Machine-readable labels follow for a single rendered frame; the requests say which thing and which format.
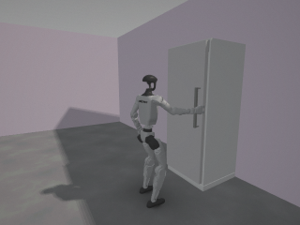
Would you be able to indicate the robot left upper arm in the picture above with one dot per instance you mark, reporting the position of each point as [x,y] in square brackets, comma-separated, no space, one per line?
[135,107]

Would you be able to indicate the right robot thigh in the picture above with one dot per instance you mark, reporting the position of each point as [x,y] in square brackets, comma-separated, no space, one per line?
[160,153]

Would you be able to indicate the robot right forearm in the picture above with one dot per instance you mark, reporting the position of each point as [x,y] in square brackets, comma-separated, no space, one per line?
[181,111]

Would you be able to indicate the robot left forearm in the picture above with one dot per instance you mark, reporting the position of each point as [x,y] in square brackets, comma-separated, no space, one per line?
[136,123]

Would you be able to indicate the left robot foot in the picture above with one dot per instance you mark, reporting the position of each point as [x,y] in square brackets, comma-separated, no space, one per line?
[143,190]

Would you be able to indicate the handle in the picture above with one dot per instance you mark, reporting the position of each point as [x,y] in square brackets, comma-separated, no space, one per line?
[196,89]

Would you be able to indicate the robot right upper arm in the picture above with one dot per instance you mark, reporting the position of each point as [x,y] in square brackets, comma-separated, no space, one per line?
[160,101]

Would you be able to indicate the right robot hand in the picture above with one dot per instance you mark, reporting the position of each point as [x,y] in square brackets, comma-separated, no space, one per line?
[199,109]

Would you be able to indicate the fridge door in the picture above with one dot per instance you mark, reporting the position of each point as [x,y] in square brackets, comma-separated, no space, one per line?
[187,70]

